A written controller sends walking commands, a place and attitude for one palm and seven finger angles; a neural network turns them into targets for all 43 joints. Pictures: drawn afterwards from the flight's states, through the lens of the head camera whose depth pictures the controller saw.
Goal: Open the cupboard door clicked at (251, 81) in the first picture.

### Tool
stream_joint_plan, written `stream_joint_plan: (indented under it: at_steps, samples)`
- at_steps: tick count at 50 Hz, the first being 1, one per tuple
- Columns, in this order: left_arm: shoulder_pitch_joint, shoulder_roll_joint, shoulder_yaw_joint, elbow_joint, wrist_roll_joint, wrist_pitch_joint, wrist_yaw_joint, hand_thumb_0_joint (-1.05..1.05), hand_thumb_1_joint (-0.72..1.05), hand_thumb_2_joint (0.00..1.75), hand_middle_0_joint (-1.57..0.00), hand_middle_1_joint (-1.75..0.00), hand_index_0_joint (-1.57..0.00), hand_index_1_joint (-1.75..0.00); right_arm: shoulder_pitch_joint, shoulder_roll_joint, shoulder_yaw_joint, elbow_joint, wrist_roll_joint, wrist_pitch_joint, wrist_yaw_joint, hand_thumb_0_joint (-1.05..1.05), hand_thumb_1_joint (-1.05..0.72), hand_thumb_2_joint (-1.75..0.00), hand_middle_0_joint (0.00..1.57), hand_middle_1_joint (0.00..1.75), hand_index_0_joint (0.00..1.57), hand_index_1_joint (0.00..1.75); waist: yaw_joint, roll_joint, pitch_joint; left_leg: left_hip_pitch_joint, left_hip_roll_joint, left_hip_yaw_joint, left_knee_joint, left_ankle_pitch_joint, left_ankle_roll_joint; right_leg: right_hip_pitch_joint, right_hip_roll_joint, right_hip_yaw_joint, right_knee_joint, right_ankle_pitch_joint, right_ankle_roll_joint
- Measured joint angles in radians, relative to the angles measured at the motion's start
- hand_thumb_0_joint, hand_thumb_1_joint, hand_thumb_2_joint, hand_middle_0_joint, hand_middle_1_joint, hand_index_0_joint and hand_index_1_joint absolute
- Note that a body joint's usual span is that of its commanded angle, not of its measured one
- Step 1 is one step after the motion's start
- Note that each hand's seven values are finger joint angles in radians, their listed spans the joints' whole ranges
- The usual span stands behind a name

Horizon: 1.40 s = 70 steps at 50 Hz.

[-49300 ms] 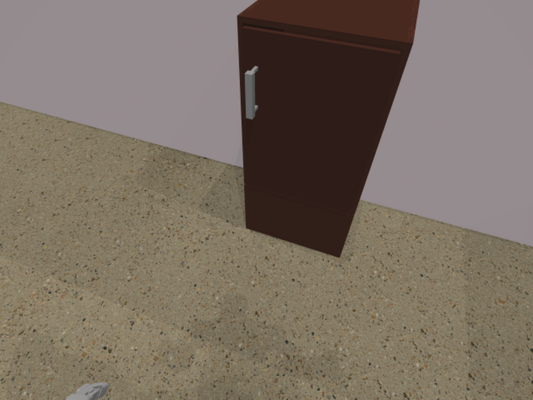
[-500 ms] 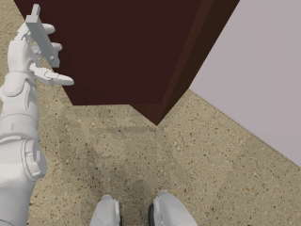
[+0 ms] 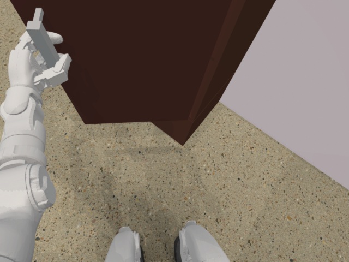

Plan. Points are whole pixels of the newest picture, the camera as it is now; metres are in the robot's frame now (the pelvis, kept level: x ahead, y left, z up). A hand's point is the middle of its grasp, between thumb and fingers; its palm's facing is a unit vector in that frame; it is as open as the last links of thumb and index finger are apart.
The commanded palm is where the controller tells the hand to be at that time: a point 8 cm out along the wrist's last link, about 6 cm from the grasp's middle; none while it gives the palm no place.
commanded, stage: close the thumb around the handle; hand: left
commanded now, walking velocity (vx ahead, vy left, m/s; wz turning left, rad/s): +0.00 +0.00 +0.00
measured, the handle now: (51, 47) +0.58 +0.22 +0.07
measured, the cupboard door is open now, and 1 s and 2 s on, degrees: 43 75 84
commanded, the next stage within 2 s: pull the door open along its arc in 0.14 s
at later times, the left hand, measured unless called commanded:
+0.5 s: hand (61, 75) +0.51 +0.20 +0.06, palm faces +0.03 -1.00 -0.01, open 5.8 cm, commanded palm +0.46 +0.24 +0.06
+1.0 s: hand (102, 151) +0.33 +0.11 +0.07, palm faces +0.28 -0.96 +0.07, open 6.2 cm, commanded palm +0.27 +0.17 +0.06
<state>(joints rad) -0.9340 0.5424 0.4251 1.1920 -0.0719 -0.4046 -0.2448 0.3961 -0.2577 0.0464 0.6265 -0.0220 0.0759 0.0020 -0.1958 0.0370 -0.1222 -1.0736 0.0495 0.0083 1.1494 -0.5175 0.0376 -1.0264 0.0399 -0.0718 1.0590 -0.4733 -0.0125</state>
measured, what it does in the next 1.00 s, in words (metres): stands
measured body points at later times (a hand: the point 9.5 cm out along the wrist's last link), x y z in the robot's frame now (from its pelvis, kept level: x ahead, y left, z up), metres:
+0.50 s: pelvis +0.00 +0.00 +0.00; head +0.14 +0.03 +0.43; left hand +0.50 +0.25 +0.07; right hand +0.00 -0.26 -0.10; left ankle +0.00 +0.09 -0.65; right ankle +0.01 -0.12 -0.65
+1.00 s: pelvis +0.02 -0.01 +0.02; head +0.08 -0.01 +0.47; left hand +0.31 +0.16 +0.07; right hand +0.19 -0.23 -0.08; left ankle +0.00 +0.09 -0.65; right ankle +0.01 -0.12 -0.65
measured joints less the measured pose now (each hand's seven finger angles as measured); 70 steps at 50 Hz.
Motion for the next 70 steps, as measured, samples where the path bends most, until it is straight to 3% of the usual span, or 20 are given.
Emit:
stream_joint_plan:
  at_steps: [4, 11, 20, 28, 35, 37, 42, 48, 55, 60, 65, 70]
  samples:
    - [0.011, 0.001, -0.001, -0.004, 0.002, -0.005, -0.014, 0.0, 0.7, 0.82, -0.36, -1.32, -0.38, -1.34, 0.001, -0.003, 0.001, -0.003, 0.003, 0.006, 0.0, 0.0, -0.91, -0.9, 0.2, 0.3, 0.2, 0.3, 0.0, -0.002, 0.001, 0.01, 0.002, 0.003, -0.005, -0.001, 0.001, 0.009, 0.002, 0.003, -0.006, 0.001, 0.001]
    - [0.0, 0.003, 0.005, 0.007, 0.002, 0.0, -0.022, 0.0, 0.7, 0.82, -0.35, -1.33, -0.38, -1.35, 0.0, -0.009, 0.001, -0.01, 0.005, 0.007, -0.005, 0.0, -0.91, -0.9, 0.2, 0.3, 0.2, 0.3, -0.005, -0.005, 0.002, 0.01, 0.001, 0.001, -0.005, 0.002, 0.002, 0.01, 0.001, 0.002, -0.007, 0.003, 0.001]
    - [0.014, -0.017, -0.018, -0.023, -0.014, 0.003, 0.011, 0.0, 0.72, 0.82, -0.34, -1.34, -0.35, -1.35, 0.001, -0.009, -0.007, -0.009, 0.002, 0.008, 0.003, 0.0, -0.91, -0.9, 0.2, 0.3, 0.2, 0.3, 0.004, -0.003, 0.0, 0.006, -0.002, 0.004, -0.005, 0.004, 0.003, 0.005, -0.001, 0.005, -0.004, 0.005, 0.003]
    - [0.179, -0.09, -0.035, -0.168, -0.059, 0.004, 0.014, 0.0, 0.73, 0.77, -0.33, -1.33, -0.34, -1.35, 0.011, -0.002, -0.017, -0.027, 0.018, 0.028, 0.015, 0.01, -0.91, -0.9, 0.2, 0.3, 0.2, 0.3, 0.032, 0.001, -0.018, 0.07, -0.002, 0.025, -0.047, 0.004, 0.005, 0.057, 0.0, 0.026, -0.035, 0.006, 0.006]
    - [0.416, -0.195, -0.108, -0.394, -0.107, 0.015, 0.021, 0.0, 0.71, 0.75, -0.32, -1.33, -0.33, -1.34, -0.001, 0.005, -0.032, -0.062, 0.037, 0.032, 0.028, 0.01, -0.91, -0.9, 0.2, 0.3, 0.2, 0.3, 0.069, -0.004, -0.041, 0.159, -0.008, 0.036, -0.102, 0.008, 0.004, 0.138, -0.005, 0.038, -0.078, 0.006, 0.007]
    - [0.494, -0.243, -0.142, -0.481, -0.119, 0.021, 0.057, 0.0, 0.71, 0.74, -0.32, -1.32, -0.33, -1.33, -0.012, 0.007, -0.041, -0.072, 0.038, 0.022, 0.032, 0.01, -0.91, -0.9, 0.2, 0.3, 0.2, 0.3, 0.087, -0.004, -0.046, 0.182, -0.01, 0.038, -0.115, 0.009, 0.004, 0.16, -0.006, 0.04, -0.089, 0.005, 0.008]
    - [0.689, -0.396, -0.249, -0.712, -0.105, 0.031, 0.25, 0.0, 0.7, 0.74, -0.31, -1.33, -0.34, -1.3, -0.064, 0.013, -0.058, -0.089, 0.026, -0.007, 0.052, 0.01, -0.91, -0.9, 0.2, 0.3, 0.2, 0.3, 0.132, -0.004, -0.052, 0.228, -0.019, 0.041, -0.134, 0.01, 0.001, 0.201, -0.014, 0.044, -0.096, -0.001, 0.008]
    - [0.892, -0.536, -0.408, -0.916, -0.005, 0.034, 0.462, 0.0, 0.68, 0.73, -0.32, -1.33, -0.34, -1.31, -0.146, 0.039, -0.057, -0.113, -0.002, -0.018, 0.067, 0.01, -0.91, -0.9, 0.2, 0.3, 0.2, 0.3, 0.174, -0.014, -0.046, 0.266, -0.03, 0.037, -0.13, 0.007, -0.006, 0.233, -0.026, 0.039, -0.069, -0.02, 0.0]
    - [1.03, -0.625, -0.551, -1.02, 0.114, 0.063, 0.663, 0.0, 0.66, 0.72, -0.33, -1.3, -0.35, -1.32, -0.22, 0.083, -0.034, -0.128, -0.025, -0.017, 0.053, 0.01, -0.91, -0.9, 0.2, 0.3, 0.2, 0.3, 0.196, -0.029, -0.041, 0.298, -0.037, 0.015, -0.12, 0.007, -0.027, 0.263, -0.032, 0.017, -0.038, -0.042, -0.023]
    - [1.097, -0.647, -0.6, -1.054, 0.159, 0.096, 0.731, 0.0, 0.65, 0.73, -0.33, -1.28, -0.36, -1.33, -0.229, 0.106, -0.018, -0.125, -0.038, -0.02, 0.032, 0.01, -0.91, -0.9, 0.2, 0.3, 0.2, 0.3, 0.197, -0.027, -0.044, 0.33, -0.035, -0.004, -0.138, 0.015, -0.047, 0.297, -0.029, -0.002, -0.047, -0.046, -0.042]
    - [1.07, -0.647, -0.61, -1.025, 0.177, 0.086, 0.785, 0.0, 0.68, 0.78, -0.33, -1.29, -0.35, -1.33, -0.226, 0.097, -0.021, -0.098, -0.051, -0.045, 0.014, 0.01, -0.91, -0.9, 0.2, 0.3, 0.2, 0.3, 0.193, -0.018, -0.035, 0.32, -0.037, -0.033, -0.134, 0.023, -0.065, 0.295, -0.031, -0.031, -0.039, -0.052, -0.059]
    - [1.037, -0.642, -0.588, -1.005, 0.172, 0.061, 0.786, 0.0, 0.66, 0.79, -0.35, -1.31, -0.34, -1.33, -0.212, 0.076, -0.043, -0.058, -0.056, -0.06, 0.003, 0.01, -0.91, -0.9, 0.2, 0.3, 0.2, 0.3, 0.202, -0.017, -0.032, 0.29, -0.04, -0.043, -0.123, 0.029, -0.078, 0.262, -0.035, -0.041, -0.014, -0.058, -0.071]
